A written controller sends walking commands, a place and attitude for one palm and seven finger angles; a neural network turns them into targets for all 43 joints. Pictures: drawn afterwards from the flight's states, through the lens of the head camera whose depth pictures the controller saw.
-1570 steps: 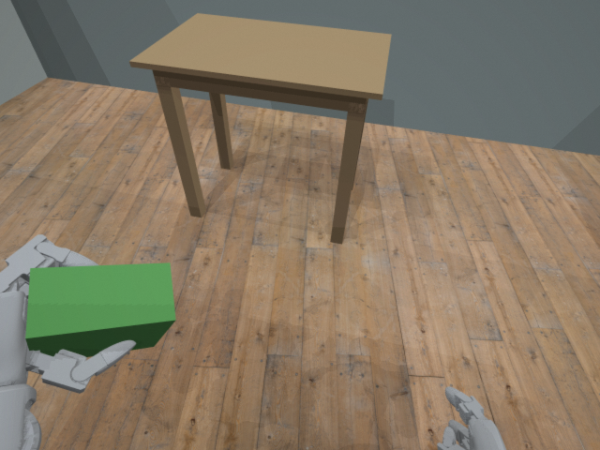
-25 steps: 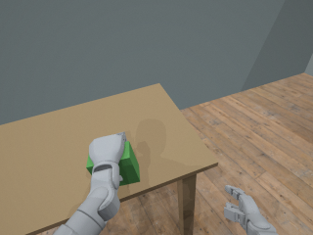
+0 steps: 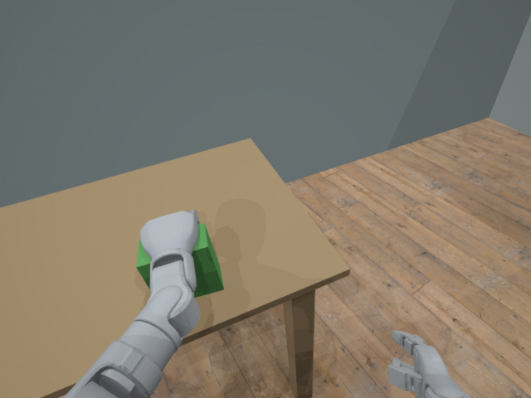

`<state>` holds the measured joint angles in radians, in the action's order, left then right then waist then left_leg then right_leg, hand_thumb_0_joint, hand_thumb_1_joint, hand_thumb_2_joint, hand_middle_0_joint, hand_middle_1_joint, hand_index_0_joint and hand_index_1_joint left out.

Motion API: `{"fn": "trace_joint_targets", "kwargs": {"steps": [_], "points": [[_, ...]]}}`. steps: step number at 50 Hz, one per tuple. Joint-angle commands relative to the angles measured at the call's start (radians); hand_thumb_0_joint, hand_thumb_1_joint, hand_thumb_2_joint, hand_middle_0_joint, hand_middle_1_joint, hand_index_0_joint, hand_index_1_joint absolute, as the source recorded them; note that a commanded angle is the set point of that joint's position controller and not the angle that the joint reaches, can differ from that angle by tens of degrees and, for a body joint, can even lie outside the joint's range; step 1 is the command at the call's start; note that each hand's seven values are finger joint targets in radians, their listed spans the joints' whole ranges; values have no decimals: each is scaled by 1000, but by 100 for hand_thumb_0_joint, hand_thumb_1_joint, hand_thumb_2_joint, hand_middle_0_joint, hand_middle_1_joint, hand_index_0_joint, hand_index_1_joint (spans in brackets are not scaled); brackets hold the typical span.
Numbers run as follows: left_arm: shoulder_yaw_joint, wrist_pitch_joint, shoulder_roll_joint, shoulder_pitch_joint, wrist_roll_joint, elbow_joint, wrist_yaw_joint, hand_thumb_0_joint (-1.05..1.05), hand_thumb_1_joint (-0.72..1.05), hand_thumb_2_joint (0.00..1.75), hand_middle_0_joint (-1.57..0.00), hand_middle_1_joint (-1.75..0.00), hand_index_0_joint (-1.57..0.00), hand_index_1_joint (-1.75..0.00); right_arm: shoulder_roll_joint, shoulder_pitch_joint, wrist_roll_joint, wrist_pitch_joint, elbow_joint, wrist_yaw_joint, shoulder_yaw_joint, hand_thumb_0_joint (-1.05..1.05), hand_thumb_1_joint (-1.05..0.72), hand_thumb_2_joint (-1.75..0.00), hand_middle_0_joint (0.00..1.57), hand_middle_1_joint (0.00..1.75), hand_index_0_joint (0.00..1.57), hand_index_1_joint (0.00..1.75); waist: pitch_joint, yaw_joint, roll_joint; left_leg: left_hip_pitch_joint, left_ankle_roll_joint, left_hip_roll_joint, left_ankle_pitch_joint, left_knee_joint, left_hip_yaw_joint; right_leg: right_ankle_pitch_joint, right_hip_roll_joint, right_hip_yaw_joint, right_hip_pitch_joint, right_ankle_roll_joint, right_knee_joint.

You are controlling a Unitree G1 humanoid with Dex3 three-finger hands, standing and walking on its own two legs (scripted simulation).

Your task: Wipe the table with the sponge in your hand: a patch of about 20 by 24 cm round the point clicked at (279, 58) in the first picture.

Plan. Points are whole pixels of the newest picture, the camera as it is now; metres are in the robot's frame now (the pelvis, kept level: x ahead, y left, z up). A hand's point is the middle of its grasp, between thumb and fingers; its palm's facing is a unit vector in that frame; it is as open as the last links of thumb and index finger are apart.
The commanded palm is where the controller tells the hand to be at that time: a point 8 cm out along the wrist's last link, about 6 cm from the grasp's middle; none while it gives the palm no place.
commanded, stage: wipe forward along the third lane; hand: left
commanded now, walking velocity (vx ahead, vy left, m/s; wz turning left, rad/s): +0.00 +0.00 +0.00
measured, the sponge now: (185, 273) +0.33 +0.19 +0.02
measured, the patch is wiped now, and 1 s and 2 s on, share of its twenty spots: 0.90 1.00 1.00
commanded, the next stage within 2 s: wipe back along the third lane in 1.20 s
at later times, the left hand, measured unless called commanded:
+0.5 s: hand (177, 234) +0.38 +0.21 +0.06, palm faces -0.06 -0.04 -1.00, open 10.2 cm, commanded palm +0.36 +0.21 +0.10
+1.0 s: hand (171, 216) +0.42 +0.23 +0.06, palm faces -0.09 -0.02 -1.00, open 10.2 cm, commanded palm +0.41 +0.24 +0.10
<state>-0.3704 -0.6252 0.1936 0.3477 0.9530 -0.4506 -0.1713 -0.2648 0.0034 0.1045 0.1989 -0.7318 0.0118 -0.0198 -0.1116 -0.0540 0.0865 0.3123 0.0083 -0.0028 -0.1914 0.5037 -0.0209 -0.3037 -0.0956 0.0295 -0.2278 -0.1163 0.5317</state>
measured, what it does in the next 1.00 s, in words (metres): stands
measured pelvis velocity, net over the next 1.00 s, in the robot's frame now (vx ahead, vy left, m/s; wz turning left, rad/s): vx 0.02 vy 0.00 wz -0.01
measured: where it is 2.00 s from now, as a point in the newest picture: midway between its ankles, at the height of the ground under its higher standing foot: outside the picture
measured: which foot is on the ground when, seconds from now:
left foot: down 0.00-1.00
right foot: down 0.00-1.00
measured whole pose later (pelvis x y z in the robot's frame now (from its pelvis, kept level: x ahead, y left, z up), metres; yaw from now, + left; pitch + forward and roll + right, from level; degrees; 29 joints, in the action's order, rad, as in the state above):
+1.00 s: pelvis +0.02 +0.00 +0.00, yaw -1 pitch +7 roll +1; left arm -0.18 -0.42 0.34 0.64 0.95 -0.87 -0.16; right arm -0.29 -0.12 0.10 0.19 -0.74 -0.02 0.00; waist -0.13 0.01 0.07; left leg 0.43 0.02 -0.01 -0.22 0.53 -0.01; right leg -0.30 -0.12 0.02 -0.33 -0.12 0.51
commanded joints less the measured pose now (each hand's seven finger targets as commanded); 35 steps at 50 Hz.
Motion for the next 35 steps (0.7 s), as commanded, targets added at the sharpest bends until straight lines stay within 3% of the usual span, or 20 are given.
{"fn": "trace_joint_targets", "kwargs": {"steps": [1, 4, 5, 6, 10, 12, 14, 15, 17, 18, 19, 20, 22, 25, 27, 30, 31, 34, 35], "points": [[93, 13, 135, 274, -11, -26, -1, 0, 10, 130, -120, -160, -120, -160, -96, 203, 4, -48, 172, -23, 30, 0, -90, -90, 20, 30, 20, 30, -77, 12, -204, 0, 39, 45, 12, -19, 18, 168, 97, -198, -5, 67, -160], [92, 28, 126, 283, -13, -47, -2, 0, 10, 130, -120, -160, -120, -160, -99, 185, 5, -47, 174, -28, 31, 0, -90, -90, 20, 30, 20, 30, -108, 12, -181, 7, 40, 47, 31, -13, 15, 241, 100, -199, 13, 65, -145], [129, 33, 161, 271, -14, -46, 0, 0, 10, 130, -120, -160, -120, -160, -102, 183, 2, -46, 180, -28, 33, 0, -90, -90, 20, 30, 20, 30, -123, 4, -197, 12, 40, 45, 37, -16, 28, 254, 95, -203, 23, 63, -142], [98, 38, 132, 283, -15, -48, 1, 0, 10, 130, -120, -160, -120, -160, -104, 169, 2, -46, 180, -30, 33, 0, -90, -90, 20, 30, 20, 30, -130, 14, -201, 11, 43, 46, 41, -15, 18, 277, 98, -191, 32, 67, -135], [148, 56, 183, 290, -18, -67, 2, 0, 10, 130, -120, -160, -120, -160, -109, 155, 3, -47, 178, -35, 37, 0, -90, -90, 20, 30, 20, 30, -123, 14, -203, 27, 43, 44, 46, -10, 25, 311, 99, -217, 33, 67, -141], [124, 65, 163, 316, -15, -86, 1, 0, 10, 130, -120, -160, -120, -160, -111, 134, 4, -49, 170, -38, 39, 0, -90, -90, 20, 30, 20, 30, -108, 28, -219, 33, 47, 43, 36, -8, 16, 306, 102, -208, 21, 73, -142], [138, 71, 182, 324, -14, -101, -1, 0, 10, 130, -120, -160, -120, -160, -114, 127, 4, -51, 168, -40, 38, 0, -90, -90, 20, 30, 20, 30, -106, 26, -203, 40, 45, 42, 36, -7, 16, 310, 103, -211, 20, 73, -143], [176, 76, 225, 340, -17, -101, -2, 0, 10, 130, -120, -160, -120, -160, -117, 127, 3, -50, 168, -41, 39, 0, -90, -90, 20, 30, 20, 30, -123, 20, -192, 41, 44, 40, 40, -10, 24, 309, 101, -218, 28, 70, -140], [143, 84, 196, 376, -14, -119, -3, 0, 10, 130, -120, -160, -120, -160, -116, 112, 5, -52, 161, -45, 41, 0, -90, -90, 20, 30, 20, 30, -116, 38, -200, 43, 47, 39, 35, -5, 13, 314, 106, -212, 19, 77, -141], [171, 86, 227, 358, -9, -141, -4, 0, 10, 130, -120, -160, -120, -160, -118, 105, 4, -51, 155, -46, 42, 0, -90, -90, 20, 30, 20, 30, -125, 30, -201, 45, 47, 41, 37, -2, 16, 313, 104, -217, 23, 76, -141], [160, 90, 216, 375, -12, -142, -3, 0, 10, 130, -120, -160, -120, -160, -118, 102, 4, -52, 156, -47, 41, 0, -90, -90, 20, 30, 20, 30, -127, 36, -203, 48, 47, 40, 40, -2, 13, 327, 108, -217, 28, 78, -141], [202, 93, 267, 380, -13, -151, -1, 0, 10, 130, -120, -160, -120, -160, -123, 102, 2, -51, 155, -49, 41, 0, -90, -90, 20, 30, 20, 30, -142, 27, -205, 56, 45, 39, 39, -4, 24, 322, 105, -233, 37, 75, -141], [167, 106, 232, 408, -9, -170, 1, 0, 10, 130, -120, -160, -120, -160, -120, 84, 5, -52, 150, -49, 42, 0, -90, -90, 20, 30, 20, 30, -135, 43, -200, 54, 49, 37, 47, 2, 13, 355, 109, -214, 30, 80, -133], [209, 119, 286, 434, -11, -185, 5, 0, 10, 130, -120, -160, -120, -160, -125, 79, 3, -51, 152, -50, 41, 0, -90, -90, 20, 30, 20, 30, -160, 37, -191, 67, 48, 37, 55, 4, 23, 382, 112, -233, 50, 79, -132], [184, 133, 260, 459, -8, -208, 4, 0, 10, 130, -120, -160, -120, -160, -123, 59, 4, -53, 148, -51, 43, 0, -90, -90, 20, 30, 20, 30, -154, 53, -203, 66, 51, 35, 49, 7, 14, 376, 113, -216, 36, 86, -132], [241, 151, 325, 455, -4, -227, 4, 0, 10, 130, -120, -160, -120, -160, -132, 47, 1, -52, 144, -50, 46, 0, -90, -90, 20, 30, 20, 30, -190, 41, -188, 71, 50, 36, 78, 12, 21, 445, 113, -229, 64, 80, -118], [199, 157, 282, 467, -1, -225, 5, 0, 10, 130, -120, -160, -120, -160, -128, 39, 3, -52, 150, -50, 45, 0, -90, -90, 20, 30, 20, 30, -187, 53, -181, 72, 53, 37, 78, 12, 13, 444, 114, -208, 60, 85, -113], [199, 167, 278, 488, 3, -249, -1, 0, 10, 130, -120, -160, -120, -160, -127, 26, 3, -54, 145, -45, 49, 0, -90, -90, 20, 30, 20, 30, -180, 60, -173, 64, 54, 34, 82, 19, 11, 456, 114, -206, 37, 84, -117], [225, 172, 299, 481, -4, -240, -1, 0, 10, 130, -120, -160, -120, -160, -128, 28, 3, -54, 149, -44, 51, 0, -90, -90, 20, 30, 20, 30, -206, 49, -175, 62, 54, 35, 99, 18, 15, 481, 112, -204, 57, 83, -111]]}}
